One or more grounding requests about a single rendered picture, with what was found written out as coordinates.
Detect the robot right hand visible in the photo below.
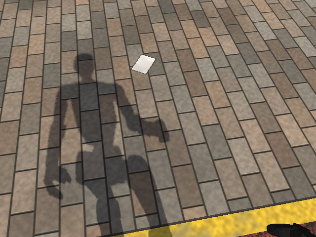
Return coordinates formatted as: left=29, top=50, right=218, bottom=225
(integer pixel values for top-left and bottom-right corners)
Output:
left=267, top=223, right=316, bottom=237

